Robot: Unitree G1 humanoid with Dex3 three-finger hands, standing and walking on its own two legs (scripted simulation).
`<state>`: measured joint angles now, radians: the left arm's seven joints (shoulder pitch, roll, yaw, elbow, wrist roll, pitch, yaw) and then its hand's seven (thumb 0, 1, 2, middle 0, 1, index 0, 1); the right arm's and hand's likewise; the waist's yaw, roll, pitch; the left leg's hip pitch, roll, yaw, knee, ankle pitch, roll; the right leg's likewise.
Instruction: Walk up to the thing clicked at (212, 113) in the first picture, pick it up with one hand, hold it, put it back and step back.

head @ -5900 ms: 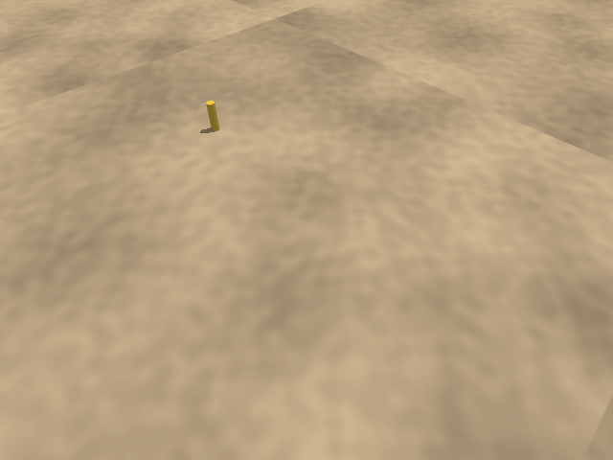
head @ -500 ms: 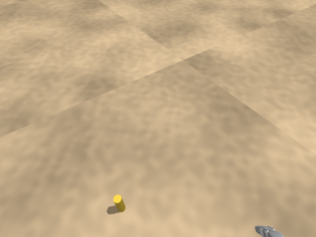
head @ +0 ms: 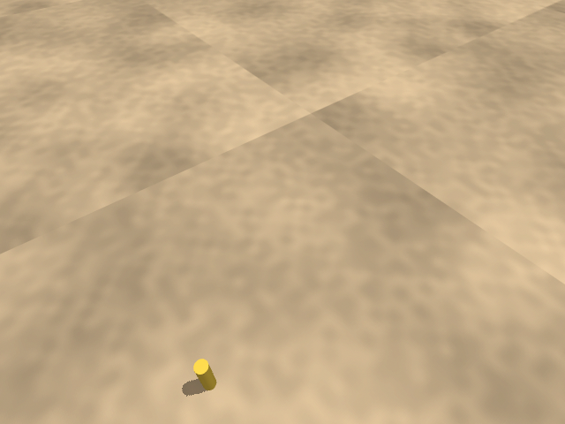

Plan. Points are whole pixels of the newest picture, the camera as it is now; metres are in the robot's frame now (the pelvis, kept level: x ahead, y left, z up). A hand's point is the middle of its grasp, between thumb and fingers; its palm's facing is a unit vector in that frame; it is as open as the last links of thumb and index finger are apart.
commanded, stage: walk up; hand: left
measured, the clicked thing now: (205, 375) +0.41 +0.24 -0.70
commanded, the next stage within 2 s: stand in 0.14 s
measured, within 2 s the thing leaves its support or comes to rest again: neither
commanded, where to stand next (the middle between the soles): +0.08 +0.01 m, yaw +1 degrees
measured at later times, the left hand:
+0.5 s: hand out of the picture +0.08 +0.25 -0.16, palm faces -0.02 -0.94 -0.34, open 7.4 cm
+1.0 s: hand out of the picture +0.09 +0.25 -0.15, palm faces -0.02 -0.94 -0.34, open 7.4 cm
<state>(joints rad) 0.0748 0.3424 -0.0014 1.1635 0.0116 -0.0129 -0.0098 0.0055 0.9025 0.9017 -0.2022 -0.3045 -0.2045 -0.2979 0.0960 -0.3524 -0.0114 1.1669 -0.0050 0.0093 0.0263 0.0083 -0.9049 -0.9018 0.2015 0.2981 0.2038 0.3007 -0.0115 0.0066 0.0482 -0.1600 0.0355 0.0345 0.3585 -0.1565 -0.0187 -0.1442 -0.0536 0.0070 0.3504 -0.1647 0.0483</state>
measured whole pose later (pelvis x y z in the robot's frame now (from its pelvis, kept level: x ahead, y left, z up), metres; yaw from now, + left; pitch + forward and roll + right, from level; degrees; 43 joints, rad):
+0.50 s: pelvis +0.01 +0.00 +0.00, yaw +0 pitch -2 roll +0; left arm 0.10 0.35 0.00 1.15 0.02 -0.01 -0.01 0.01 0.90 0.90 -0.20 -0.30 -0.20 -0.30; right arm 0.08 -0.35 -0.01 1.15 -0.01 0.00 0.02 0.01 -0.90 -0.90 0.20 0.30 0.20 0.30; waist 0.00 0.00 0.04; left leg -0.14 0.04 0.03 0.34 -0.16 -0.02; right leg -0.12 -0.05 0.00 0.33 -0.17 0.05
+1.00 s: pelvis +0.02 +0.00 +0.00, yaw +1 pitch -2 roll +0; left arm 0.11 0.35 0.00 1.14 0.01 -0.01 -0.01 0.01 0.90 0.90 -0.20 -0.30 -0.20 -0.30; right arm 0.09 -0.35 0.00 1.15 -0.01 0.00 0.02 0.01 -0.90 -0.90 0.20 0.30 0.20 0.30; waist 0.00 0.00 0.04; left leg -0.12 0.04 0.02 0.33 -0.17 -0.03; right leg -0.10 -0.05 -0.01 0.32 -0.18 0.05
